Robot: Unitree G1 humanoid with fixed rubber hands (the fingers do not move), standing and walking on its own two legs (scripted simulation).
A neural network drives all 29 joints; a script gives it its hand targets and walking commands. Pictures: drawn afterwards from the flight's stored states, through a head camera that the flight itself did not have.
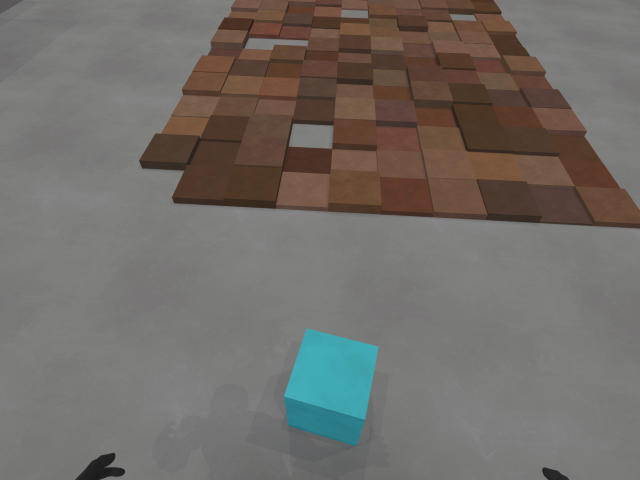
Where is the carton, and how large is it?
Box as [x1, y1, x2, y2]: [284, 328, 377, 445]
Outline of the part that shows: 306,328 284,395 288,425 356,445 365,417 377,346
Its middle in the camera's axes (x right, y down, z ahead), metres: +0.03 +0.44 +1.13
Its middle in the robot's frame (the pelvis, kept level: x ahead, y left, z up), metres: +0.48 -0.02 -0.66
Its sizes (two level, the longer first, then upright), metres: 0.210 0.200 0.250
